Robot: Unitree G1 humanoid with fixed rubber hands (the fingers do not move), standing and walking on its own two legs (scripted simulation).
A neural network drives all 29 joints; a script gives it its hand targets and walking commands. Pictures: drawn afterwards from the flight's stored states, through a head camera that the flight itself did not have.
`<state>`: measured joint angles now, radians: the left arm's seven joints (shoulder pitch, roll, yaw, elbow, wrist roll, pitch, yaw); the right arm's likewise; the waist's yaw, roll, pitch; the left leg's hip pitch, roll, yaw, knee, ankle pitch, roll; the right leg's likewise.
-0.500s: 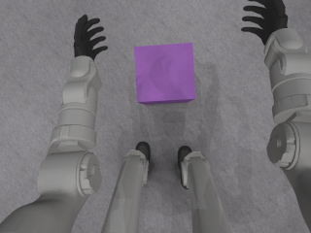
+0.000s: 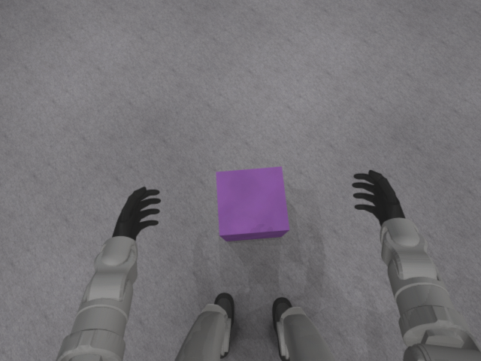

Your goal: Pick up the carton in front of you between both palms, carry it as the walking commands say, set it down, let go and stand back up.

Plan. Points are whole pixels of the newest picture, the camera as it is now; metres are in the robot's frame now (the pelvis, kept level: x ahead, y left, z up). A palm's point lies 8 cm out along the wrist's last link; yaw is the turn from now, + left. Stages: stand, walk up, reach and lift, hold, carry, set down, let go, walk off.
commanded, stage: let go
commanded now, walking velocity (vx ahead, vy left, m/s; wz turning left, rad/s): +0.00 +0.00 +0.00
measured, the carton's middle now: (251, 207) +0.45 +0.01 -0.61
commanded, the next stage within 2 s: stand in 0.86 s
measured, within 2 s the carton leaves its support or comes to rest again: neither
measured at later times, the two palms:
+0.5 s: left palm (76, 326) +0.18 +0.24 -0.02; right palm (433, 319) +0.19 -0.23 -0.02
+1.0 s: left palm (61, 323) +0.18 +0.27 -0.03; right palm (444, 328) +0.18 -0.25 -0.04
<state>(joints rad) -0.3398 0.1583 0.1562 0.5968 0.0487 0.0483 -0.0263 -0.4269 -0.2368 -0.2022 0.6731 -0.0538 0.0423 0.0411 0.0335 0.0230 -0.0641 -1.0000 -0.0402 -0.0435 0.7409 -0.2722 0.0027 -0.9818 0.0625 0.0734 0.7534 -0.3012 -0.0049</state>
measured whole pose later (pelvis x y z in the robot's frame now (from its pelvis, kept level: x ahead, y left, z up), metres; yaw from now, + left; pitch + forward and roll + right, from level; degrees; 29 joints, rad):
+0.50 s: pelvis +0.03 +0.01 +0.05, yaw +1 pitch +1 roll +0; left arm 0.24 0.22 0.03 0.43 -0.01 0.06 -0.07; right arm 0.22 -0.21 -0.06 0.47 -0.01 0.05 0.07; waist 0.00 0.00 0.05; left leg -0.20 -0.05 -0.06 0.43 -0.24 0.02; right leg -0.17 0.03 0.07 0.42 -0.26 -0.01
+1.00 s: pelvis +0.03 +0.00 +0.04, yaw +1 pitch -3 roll +0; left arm 0.20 0.27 0.04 0.52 0.03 0.11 0.01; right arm 0.22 -0.26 -0.04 0.57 -0.04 0.06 0.00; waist 0.00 0.00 0.05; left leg -0.17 -0.05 -0.06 0.53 -0.31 0.02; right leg -0.14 0.04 0.07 0.51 -0.33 -0.01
